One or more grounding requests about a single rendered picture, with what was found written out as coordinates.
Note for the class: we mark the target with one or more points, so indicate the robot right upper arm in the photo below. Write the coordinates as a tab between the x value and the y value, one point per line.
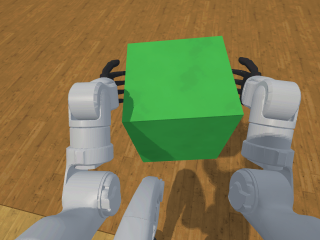
265	199

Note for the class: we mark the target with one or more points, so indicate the robot right hand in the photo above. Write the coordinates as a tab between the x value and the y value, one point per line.
253	72

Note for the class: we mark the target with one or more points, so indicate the robot left forearm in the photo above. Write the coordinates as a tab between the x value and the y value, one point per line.
89	113

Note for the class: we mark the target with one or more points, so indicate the robot left upper arm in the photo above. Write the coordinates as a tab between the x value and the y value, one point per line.
89	198

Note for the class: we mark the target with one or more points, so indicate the robot left hand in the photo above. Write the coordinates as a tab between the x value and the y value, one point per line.
106	74

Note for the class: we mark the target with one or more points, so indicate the carton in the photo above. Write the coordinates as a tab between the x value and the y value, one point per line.
180	99

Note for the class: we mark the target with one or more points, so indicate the robot right forearm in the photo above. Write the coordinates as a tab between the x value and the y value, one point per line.
274	106

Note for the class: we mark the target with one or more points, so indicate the left robot thigh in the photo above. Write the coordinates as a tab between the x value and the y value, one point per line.
137	222

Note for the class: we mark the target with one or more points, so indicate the left robot shin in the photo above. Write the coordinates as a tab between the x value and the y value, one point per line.
156	218

